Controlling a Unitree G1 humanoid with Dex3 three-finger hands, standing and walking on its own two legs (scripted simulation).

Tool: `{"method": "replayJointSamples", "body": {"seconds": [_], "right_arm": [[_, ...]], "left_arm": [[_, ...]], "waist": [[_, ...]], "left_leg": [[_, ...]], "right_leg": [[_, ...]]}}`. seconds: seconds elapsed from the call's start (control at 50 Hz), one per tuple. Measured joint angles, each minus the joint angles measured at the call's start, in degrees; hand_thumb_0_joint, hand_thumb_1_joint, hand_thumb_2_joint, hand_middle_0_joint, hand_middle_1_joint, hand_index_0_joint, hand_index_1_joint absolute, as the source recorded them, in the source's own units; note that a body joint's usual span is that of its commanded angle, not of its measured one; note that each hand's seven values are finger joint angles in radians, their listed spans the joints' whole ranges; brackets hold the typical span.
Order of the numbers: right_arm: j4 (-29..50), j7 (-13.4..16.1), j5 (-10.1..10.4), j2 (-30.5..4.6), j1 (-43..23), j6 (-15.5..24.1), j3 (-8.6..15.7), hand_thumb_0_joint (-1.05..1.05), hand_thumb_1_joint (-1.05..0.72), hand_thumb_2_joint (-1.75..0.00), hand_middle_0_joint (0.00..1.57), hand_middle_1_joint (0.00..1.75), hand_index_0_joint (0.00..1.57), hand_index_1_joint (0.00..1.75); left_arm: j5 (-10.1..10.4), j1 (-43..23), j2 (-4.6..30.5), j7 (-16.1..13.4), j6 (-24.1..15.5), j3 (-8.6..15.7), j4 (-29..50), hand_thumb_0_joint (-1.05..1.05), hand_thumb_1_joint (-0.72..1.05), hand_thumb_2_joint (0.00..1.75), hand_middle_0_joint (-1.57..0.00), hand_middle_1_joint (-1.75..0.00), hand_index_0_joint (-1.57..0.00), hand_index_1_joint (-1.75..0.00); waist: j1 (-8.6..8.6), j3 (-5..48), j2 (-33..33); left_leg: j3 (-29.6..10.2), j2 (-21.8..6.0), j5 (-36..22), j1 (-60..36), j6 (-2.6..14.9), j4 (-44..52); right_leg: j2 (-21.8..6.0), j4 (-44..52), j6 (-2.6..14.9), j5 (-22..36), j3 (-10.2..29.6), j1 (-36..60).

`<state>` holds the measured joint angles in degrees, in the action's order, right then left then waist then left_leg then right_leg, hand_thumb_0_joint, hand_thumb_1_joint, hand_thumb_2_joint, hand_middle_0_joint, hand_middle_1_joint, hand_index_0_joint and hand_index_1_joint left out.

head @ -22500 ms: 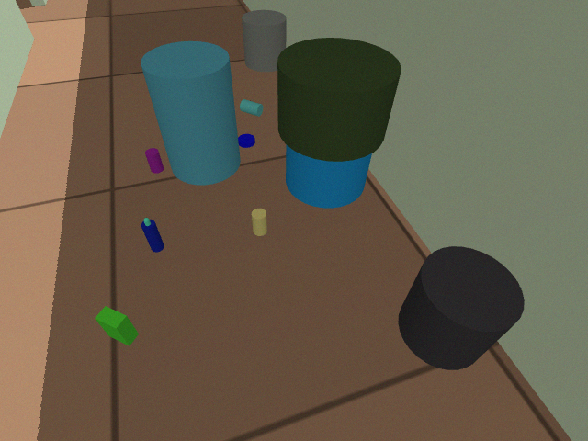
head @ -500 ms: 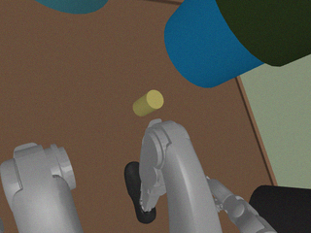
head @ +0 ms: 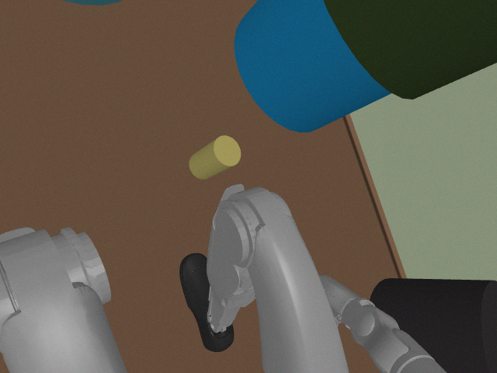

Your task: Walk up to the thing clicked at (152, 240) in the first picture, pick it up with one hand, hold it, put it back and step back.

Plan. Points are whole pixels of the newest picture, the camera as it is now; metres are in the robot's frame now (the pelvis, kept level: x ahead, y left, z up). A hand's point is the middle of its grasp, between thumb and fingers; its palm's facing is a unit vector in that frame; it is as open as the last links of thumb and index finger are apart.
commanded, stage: lower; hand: left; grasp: from the side
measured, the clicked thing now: out of the picture +0.42 +0.30 -0.18
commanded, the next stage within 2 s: loosen in 0.14 s
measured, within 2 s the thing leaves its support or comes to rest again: rests again in 0.68 s
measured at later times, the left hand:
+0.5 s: hand out of the picture +0.42 +0.29 -0.18, palm faces +0.38 -0.92 +0.01, open 7.8 cm
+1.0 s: hand out of the picture +0.42 +0.29 -0.17, palm faces +0.37 -0.93 +0.03, open 16.6 cm
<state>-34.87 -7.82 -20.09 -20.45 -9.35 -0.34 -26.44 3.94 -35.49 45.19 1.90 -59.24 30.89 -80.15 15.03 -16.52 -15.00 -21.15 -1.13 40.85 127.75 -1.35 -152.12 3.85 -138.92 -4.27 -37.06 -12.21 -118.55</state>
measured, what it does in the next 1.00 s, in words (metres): stands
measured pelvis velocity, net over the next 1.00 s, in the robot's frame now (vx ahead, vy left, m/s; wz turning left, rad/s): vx -0.01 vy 0.01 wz -0.03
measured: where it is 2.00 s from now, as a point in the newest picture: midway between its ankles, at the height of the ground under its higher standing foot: (150, 354)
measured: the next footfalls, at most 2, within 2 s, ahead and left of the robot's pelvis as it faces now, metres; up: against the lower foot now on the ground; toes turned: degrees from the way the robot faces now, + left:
none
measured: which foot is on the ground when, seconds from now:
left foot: down 0.00-1.00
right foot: down 0.00-1.00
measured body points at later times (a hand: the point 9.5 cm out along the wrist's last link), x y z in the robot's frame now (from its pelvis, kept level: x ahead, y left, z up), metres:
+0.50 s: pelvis +0.00 +0.00 +0.00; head +0.22 +0.20 +0.33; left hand +0.39 +0.33 -0.18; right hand +0.17 -0.24 -0.04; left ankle +0.08 +0.13 -0.25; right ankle +0.13 -0.13 -0.25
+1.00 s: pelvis -0.01 +0.01 +0.00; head +0.22 +0.20 +0.33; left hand +0.40 +0.34 -0.17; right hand +0.16 -0.24 -0.03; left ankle +0.08 +0.13 -0.25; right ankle +0.13 -0.13 -0.25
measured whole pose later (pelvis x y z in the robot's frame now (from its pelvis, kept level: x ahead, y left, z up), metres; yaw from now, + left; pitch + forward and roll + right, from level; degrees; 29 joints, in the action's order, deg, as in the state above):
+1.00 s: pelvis -0.01 +0.01 +0.00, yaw -2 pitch +11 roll -18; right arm -32.4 -7.7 -20.3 -20.7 -9.5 -1.3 -29.4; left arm 5.0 -36.3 47.7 1.9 -63.1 30.8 -81.1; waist 14.5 -17.1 -16.6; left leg -23.0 -2.1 41.0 126.7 -0.3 -153.0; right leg 5.2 -137.6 -4.3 -35.6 -13.7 -117.0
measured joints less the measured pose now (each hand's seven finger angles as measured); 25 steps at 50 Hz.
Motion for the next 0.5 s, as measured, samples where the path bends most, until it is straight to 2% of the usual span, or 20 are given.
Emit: {"method": "replayJointSamples", "body": {"seconds": [0.16,0.34,0.5], "right_arm": [[0.3,-0.2,-0.4,0.0,-0.5,0.0,-0.9,-0.01,-0.91,-0.90,0.21,0.30,0.21,0.30],[1.1,-0.3,-0.9,0.2,-1.2,-0.2,-2.0,-0.01,-0.91,-0.90,0.21,0.30,0.21,0.30],[1.1,-0.2,-0.9,0.3,-1.2,-0.5,-2.5,-0.01,-0.91,-0.90,0.21,0.30,0.21,0.30]], "left_arm": [[-0.2,-0.4,0.8,-1.4,-0.9,-1.3,-1.0,-0.01,-0.04,1.05,-0.86,-0.97,-0.91,-0.99],[-0.5,-0.3,1.2,-2.7,-1.8,-1.2,-1.6,-0.01,-0.04,1.04,-0.86,-0.97,-0.91,-0.99],[-0.1,-0.6,1.4,-2.7,-3.3,-1.4,-1.4,0.00,0.00,0.80,-0.84,-0.86,-0.89,-0.86]], "waist": [[-0.13,-0.5,-0.5],[-0.18,-1.1,-1.2],[-0.37,-1.1,-1.4]], "left_leg": [[-0.6,0.0,0.2,-0.2,0.35,-0.4],[-1.5,-0.1,0.3,-0.6,0.46,-0.8],[-1.6,-0.2,0.1,-0.8,0.51,-0.8]], "right_leg": [[0.2,0.3,-0.24,0.0,-0.5,0.6],[0.6,0.6,-0.25,0.4,-1.1,1.2],[0.8,0.8,-0.25,0.8,-1.2,1.3]]}}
